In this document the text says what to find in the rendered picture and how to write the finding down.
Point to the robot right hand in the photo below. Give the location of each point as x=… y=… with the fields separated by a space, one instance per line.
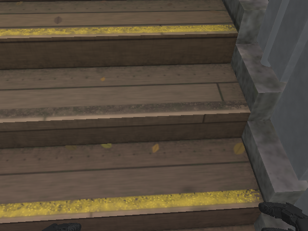
x=287 y=212

